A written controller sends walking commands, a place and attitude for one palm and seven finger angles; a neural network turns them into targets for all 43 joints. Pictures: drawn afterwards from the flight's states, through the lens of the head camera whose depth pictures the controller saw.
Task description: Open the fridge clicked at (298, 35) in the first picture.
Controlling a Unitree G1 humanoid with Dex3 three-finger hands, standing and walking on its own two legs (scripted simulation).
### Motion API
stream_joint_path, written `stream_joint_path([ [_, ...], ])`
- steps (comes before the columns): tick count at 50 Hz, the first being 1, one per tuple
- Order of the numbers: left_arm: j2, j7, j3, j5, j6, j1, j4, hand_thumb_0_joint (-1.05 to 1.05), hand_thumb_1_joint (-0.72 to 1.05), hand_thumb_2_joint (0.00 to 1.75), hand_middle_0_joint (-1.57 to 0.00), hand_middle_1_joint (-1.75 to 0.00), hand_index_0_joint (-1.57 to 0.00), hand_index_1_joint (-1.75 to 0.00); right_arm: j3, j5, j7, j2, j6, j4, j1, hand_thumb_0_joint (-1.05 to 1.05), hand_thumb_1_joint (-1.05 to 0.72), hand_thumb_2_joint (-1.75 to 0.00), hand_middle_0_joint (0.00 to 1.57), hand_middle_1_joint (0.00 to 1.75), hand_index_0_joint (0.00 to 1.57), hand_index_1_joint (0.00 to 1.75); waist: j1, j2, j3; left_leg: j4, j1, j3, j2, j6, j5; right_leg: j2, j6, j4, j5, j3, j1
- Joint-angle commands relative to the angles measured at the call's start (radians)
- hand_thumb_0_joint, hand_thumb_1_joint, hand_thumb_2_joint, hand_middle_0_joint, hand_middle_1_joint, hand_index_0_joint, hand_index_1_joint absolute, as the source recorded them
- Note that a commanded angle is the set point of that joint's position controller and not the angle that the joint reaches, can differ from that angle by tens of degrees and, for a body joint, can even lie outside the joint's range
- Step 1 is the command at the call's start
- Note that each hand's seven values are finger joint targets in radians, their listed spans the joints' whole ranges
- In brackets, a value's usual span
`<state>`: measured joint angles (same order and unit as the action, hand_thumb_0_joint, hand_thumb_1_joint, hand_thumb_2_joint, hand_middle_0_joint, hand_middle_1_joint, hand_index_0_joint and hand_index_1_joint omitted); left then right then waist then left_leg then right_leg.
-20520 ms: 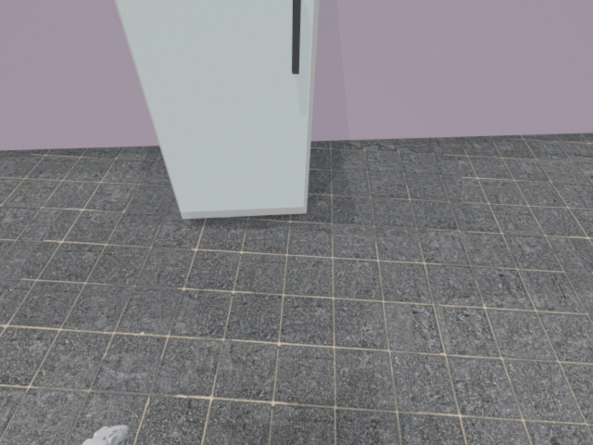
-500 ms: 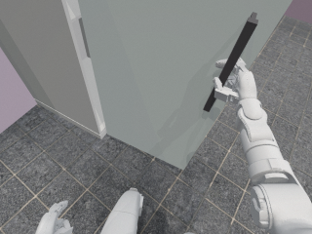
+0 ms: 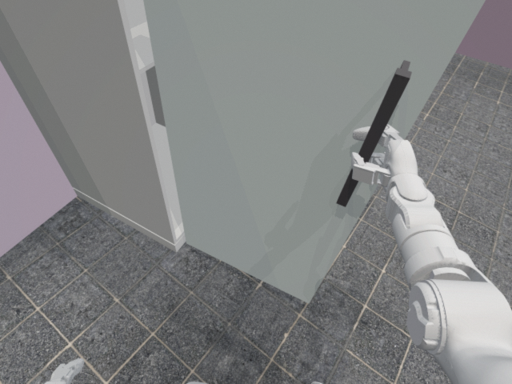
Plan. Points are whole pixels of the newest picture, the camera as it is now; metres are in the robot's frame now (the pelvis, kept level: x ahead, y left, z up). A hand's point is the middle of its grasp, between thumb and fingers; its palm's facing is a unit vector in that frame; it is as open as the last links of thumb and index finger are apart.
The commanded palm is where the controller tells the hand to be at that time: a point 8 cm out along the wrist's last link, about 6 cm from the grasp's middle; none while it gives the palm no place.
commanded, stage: loosen the grip on the handle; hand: right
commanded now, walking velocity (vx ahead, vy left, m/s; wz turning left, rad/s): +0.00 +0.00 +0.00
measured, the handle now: (368, 144) +0.51 -0.12 +0.12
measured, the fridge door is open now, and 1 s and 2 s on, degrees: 87 78 78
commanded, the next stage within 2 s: slip the hand off the handle in 0.56 s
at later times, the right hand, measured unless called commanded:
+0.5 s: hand (367, 157) +0.50 -0.12 +0.10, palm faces +0.01 +0.98 -0.19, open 13.3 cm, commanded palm +0.46 -0.18 +0.10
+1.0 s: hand (394, 165) +0.51 -0.18 +0.08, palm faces +0.07 +0.98 -0.19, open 14.7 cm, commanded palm +0.47 -0.23 +0.10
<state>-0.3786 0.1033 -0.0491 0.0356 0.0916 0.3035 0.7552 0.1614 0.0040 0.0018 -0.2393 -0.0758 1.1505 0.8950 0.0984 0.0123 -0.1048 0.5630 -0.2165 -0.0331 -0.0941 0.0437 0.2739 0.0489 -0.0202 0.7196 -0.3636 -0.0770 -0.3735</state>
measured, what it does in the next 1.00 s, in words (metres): steps on the spot: right foot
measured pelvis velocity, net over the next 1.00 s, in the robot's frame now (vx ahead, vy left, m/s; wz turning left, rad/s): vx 0.03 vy -0.02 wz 0.02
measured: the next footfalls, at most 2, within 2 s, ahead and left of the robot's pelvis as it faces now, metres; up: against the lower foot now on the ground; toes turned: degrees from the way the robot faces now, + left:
right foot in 0.04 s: +0.12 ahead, -0.16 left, +0.00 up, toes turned -2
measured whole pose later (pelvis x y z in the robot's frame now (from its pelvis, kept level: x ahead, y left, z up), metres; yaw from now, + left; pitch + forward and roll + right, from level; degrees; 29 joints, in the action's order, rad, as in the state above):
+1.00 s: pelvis +0.03 -0.02 -0.01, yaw +1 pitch +7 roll +1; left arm -0.27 -0.03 -0.05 -0.01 0.12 0.46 0.78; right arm 0.27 -0.05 0.00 -0.39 -0.05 1.15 0.88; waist 0.13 0.02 0.04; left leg 0.60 -0.43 -0.04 -0.04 0.06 0.30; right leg 0.08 -0.03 0.63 -0.23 -0.02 -0.52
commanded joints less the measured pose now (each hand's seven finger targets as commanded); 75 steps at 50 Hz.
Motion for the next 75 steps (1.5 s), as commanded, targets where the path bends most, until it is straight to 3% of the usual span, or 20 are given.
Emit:
stream_joint_path([
  [1, -0.057, -0.086, -0.049, -0.026, 0.140, 0.132, -0.078, 0.00, 0.90, 0.90, -0.20, -0.30, -0.20, -0.30, 0.005, -0.050, -0.043, -0.206, -0.061, -0.246, 0.667, 0.00, -0.66, -0.78, 0.45, 1.40, 0.45, 1.40, 0.063, -0.126, 0.495, 0.027, -0.215, 0.111, 0.102, -0.049, -0.235, -0.034, 0.038, -0.209, 0.413, 0.079, 0.275],
  [2, -0.066, -0.081, -0.063, -0.036, 0.110, 0.148, -0.062, 0.00, 0.90, 0.90, -0.20, -0.30, -0.20, -0.30, 0.064, -0.044, -0.053, -0.203, -0.034, -0.177, 0.539, 0.00, -0.54, -0.73, 0.45, 1.40, 0.45, 1.40, 0.007, -0.198, 0.538, 0.038, -0.098, 0.095, 0.096, -0.050, -0.350, -0.029, 0.034, -0.185, 0.563, 0.064, 0.250],
  [3, -0.042, -0.104, -0.050, -0.020, 0.092, 0.088, -0.073, 0.00, 0.90, 0.90, -0.20, -0.30, -0.20, -0.30, -0.053, -0.047, -0.039, -0.096, -0.024, -0.160, 0.563, 0.00, -0.42, -0.67, 0.45, 1.40, 0.45, 1.40, 0.008, -0.251, 0.408, -0.056, -0.115, 0.080, 0.105, -0.032, -0.242, -0.045, 0.036, -0.241, 0.293, 0.051, 0.188],
  [4, -0.029, -0.121, -0.053, -0.003, 0.093, 0.074, -0.098, 0.00, 0.90, 0.90, -0.20, -0.30, -0.20, -0.30, 0.009, -0.015, -0.052, -0.104, -0.005, -0.075, 0.464, 0.00, -0.30, -0.61, 0.45, 1.40, 0.45, 1.40, -0.027, -0.285, 0.332, -0.099, -0.121, 0.054, 0.081, -0.028, -0.042, -0.060, 0.051, -0.248, 0.128, 0.031, 0.129],
  [5, -0.039, -0.130, -0.041, -0.009, 0.093, 0.050, -0.114, 0.00, 0.90, 0.90, -0.20, -0.30, -0.20, -0.30, 0.007, -0.015, -0.073, -0.130, 0.008, -0.194, 0.516, 0.00, -0.17, -0.55, 0.45, 1.40, 0.45, 1.40, -0.043, 0.045, 0.354, -0.083, -0.181, 0.054, 0.076, -0.044, 0.053, -0.067, 0.038, -0.229, 0.039, -0.009, 0.166],
  [7, -0.023, -0.136, -0.025, -0.016, 0.096, 0.063, -0.106, 0.00, 0.90, 0.90, -0.20, -0.30, -0.20, -0.30, -0.085, -0.062, -0.113, -0.058, 0.034, -0.265, 0.583, 0.00, 0.07, -0.43, 0.45, 1.40, 0.45, 1.40, -0.026, 0.272, 0.360, -0.046, -0.220, 0.089, 0.100, -0.076, -0.019, -0.074, 0.011, -0.250, 0.000, 0.042, 0.206],
  [10, -0.037, -0.151, -0.031, -0.029, 0.086, 0.070, -0.116, 0.00, 0.90, 0.90, -0.20, -0.30, -0.20, -0.30, -0.057, -0.115, -0.163, -0.076, 0.074, -0.213, 0.421, 0.00, 0.43, -0.26, 0.44, 1.38, 0.44, 1.38, -0.009, -0.048, 0.350, -0.064, -0.182, 0.092, 0.110, -0.061, -0.027, -0.052, 0.033, -0.231, 0.068, 0.052, 0.102],
  [12, -0.031, -0.157, -0.040, -0.035, 0.090, 0.081, -0.123, 0.00, 0.90, 0.90, -0.20, -0.30, -0.20, -0.30, -0.078, -0.075, -0.184, 0.000, 0.097, -0.283, 0.436, 0.00, 0.55, -0.20, 0.41, 1.35, 0.41, 1.35, -0.001, -0.130, 0.448, -0.065, -0.156, 0.092, 0.122, -0.055, -0.066, -0.047, 0.037, -0.217, 0.139, 0.051, 0.149],
  [15, -0.024, -0.159, -0.039, -0.034, 0.093, 0.070, -0.124, 0.00, 0.90, 0.90, -0.20, -0.30, -0.20, -0.30, -0.097, -0.034, -0.196, 0.052, 0.125, -0.388, 0.408, 0.00, 0.55, -0.20, 0.37, 1.30, 0.37, 1.30, -0.016, -0.030, 0.524, -0.047, -0.150, 0.106, 0.134, -0.059, -0.112, -0.034, 0.017, -0.225, 0.220, 0.069, 0.243],
  [18, -0.020, -0.164, -0.030, -0.037, 0.084, 0.063, -0.104, 0.00, 0.90, 0.90, -0.20, -0.30, -0.20, -0.30, -0.155, -0.048, -0.217, 0.129, 0.171, -0.390, 0.397, 0.00, 0.55, -0.20, 0.33, 1.25, 0.33, 1.25, 0.002, 0.029, 0.414, -0.055, -0.207, 0.112, 0.137, -0.059, -0.108, -0.025, 0.007, -0.232, 0.220, 0.091, 0.222],
  [19, -0.058, -0.136, -0.021, -0.052, 0.070, 0.103, -0.058, 0.00, 0.90, 0.90, -0.20, -0.30, -0.20, -0.30, 0.065, -0.090, -0.244, -0.206, 0.161, -0.277, 0.586, 0.00, 0.55, -0.20, 0.32, 1.23, 0.32, 1.23, 0.033, -0.112, 0.329, -0.070, -0.214, 0.099, 0.136, -0.051, -0.091, -0.035, 0.028, -0.223, 0.164, 0.092, 0.123],
  [21, -0.031, -0.129, -0.017, -0.054, 0.050, 0.105, -0.061, 0.00, 0.90, 0.90, -0.20, -0.30, -0.20, -0.30, 0.007, -0.093, -0.238, -0.124, 0.174, -0.191, 0.596, 0.00, 0.55, -0.20, 0.29, 1.20, 0.29, 1.20, 0.039, -0.140, 0.291, -0.085, -0.218, 0.090, 0.135, -0.046, -0.043, -0.046, 0.036, -0.230, 0.119, 0.074, 0.058],
  [26, -0.031, -0.136, -0.027, -0.067, 0.053, 0.123, -0.070, 0.00, 0.90, 0.90, -0.20, -0.30, -0.20, -0.30, -0.008, -0.096, -0.218, -0.076, 0.125, -0.174, 0.528, 0.00, 0.55, -0.20, 0.25, 1.15, 0.25, 1.15, 0.009, 0.039, 0.448, -0.035, -0.248, 0.104, 0.130, -0.061, -0.090, -0.041, 0.003, -0.215, 0.206, 0.100, 0.193],
  [32, -0.040, -0.150, -0.050, -0.061, 0.079, 0.140, -0.088, 0.00, 0.90, 0.90, -0.20, -0.30, -0.20, -0.30, -0.060, -0.052, -0.178, -0.021, 0.035, -0.307, 0.557, 0.00, 0.55, -0.20, 0.25, 1.15, 0.25, 1.15, 0.036, -0.005, 0.534, -0.048, -0.235, 0.094, 0.138, -0.051, -0.117, -0.031, 0.013, -0.179, 0.267, 0.094, 0.253],
  [34, -0.058, -0.131, -0.045, -0.063, 0.073, 0.183, -0.051, 0.00, 0.90, 0.90, -0.20, -0.30, -0.20, -0.30, 0.070, -0.077, -0.174, -0.251, -0.009, -0.236, 0.696, 0.00, 0.55, -0.20, 0.25, 1.15, 0.25, 1.15, 0.055, -0.059, 0.458, -0.050, -0.243, 0.082, 0.139, -0.044, -0.079, -0.043, 0.027, -0.180, 0.179, 0.090, 0.156],
  [39, -0.058, -0.137, -0.043, -0.059, 0.076, 0.182, -0.066, 0.00, 0.90, 0.90, -0.20, -0.30, -0.20, -0.30, 0.071, -0.117, -0.140, -0.286, -0.054, -0.202, 0.593, 0.00, 0.55, -0.20, 0.25, 1.15, 0.25, 1.15, 0.027, 0.095, 0.488, -0.024, -0.262, 0.090, 0.140, -0.058, -0.073, -0.050, 0.016, -0.179, 0.171, 0.086, 0.172],
  [45, -0.070, -0.128, -0.057, -0.041, 0.070, 0.200, -0.071, 0.00, 0.90, 0.90, -0.20, -0.30, -0.20, -0.30, 0.124, -0.051, -0.032, -0.344, -0.032, -0.180, 0.449, 0.00, 0.55, -0.20, 0.25, 1.15, 0.25, 1.15, 0.008, -0.039, 0.521, -0.045, -0.154, 0.080, 0.144, -0.049, -0.162, -0.056, 0.032, -0.157, 0.228, 0.041, 0.114],
  [60, -0.064, -0.088, -0.042, -0.011, 0.047, 0.157, -0.107, 0.00, 0.90, 0.90, -0.20, -0.30, -0.20, -0.30, 0.201, -0.017, 0.151, -0.532, -0.057, -0.314, 0.316, 0.00, 0.55, -0.20, 0.25, 1.15, 0.25, 1.15, -0.009, -0.011, 0.465, -0.038, -0.111, 0.042, 0.131, -0.031, -0.263, -0.069, 0.054, -0.114, 0.251, 0.015, 0.063],
  [67, -0.047, -0.082, -0.046, 0.005, 0.055, 0.104, -0.160, 0.00, 0.90, 0.90, -0.20, -0.30, -0.20, -0.30, 0.052, 0.049, 0.215, -0.326, -0.033, -0.501, 0.214, 0.00, 0.55, -0.20, 0.25, 1.15, 0.25, 1.15, -0.006, 0.046, 0.511, -0.021, -0.142, 0.063, 0.140, -0.037, -0.305, -0.061, 0.047, -0.088, 0.334, 0.028, 0.181],
  [75, -0.033, -0.083, -0.024, 0.005, 0.056, 0.003, -0.210, 0.00, 0.90, 0.90, -0.20, -0.30, -0.20, -0.30, 0.112, 0.037, 0.125, -0.347, 0.053, -0.700, 0.003, 0.00, 0.55, -0.20, 0.25, 1.15, 0.25, 1.15, -0.072, 0.047, 0.454, -0.007, -0.112, 0.086, 0.134, -0.043, -0.301, -0.062, 0.041, -0.112, 0.364, 0.045, 0.161],
])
